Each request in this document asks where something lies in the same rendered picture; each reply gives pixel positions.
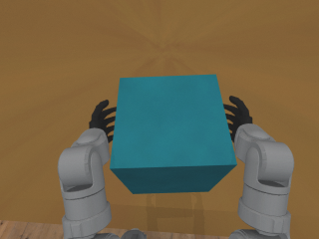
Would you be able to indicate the robot left hand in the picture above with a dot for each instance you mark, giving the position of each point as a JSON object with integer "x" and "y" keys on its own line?
{"x": 98, "y": 119}

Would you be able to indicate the carton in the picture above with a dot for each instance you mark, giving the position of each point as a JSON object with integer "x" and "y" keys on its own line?
{"x": 171, "y": 134}

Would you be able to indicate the right robot forearm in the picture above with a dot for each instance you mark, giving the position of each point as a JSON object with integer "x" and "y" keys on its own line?
{"x": 268, "y": 169}

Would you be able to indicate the robot right hand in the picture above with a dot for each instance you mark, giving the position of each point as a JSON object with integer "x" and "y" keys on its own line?
{"x": 241, "y": 115}

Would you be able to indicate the robot right upper arm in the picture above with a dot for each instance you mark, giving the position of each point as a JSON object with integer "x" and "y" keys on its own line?
{"x": 250, "y": 234}

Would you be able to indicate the left robot forearm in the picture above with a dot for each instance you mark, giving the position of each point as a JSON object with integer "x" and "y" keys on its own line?
{"x": 82, "y": 182}

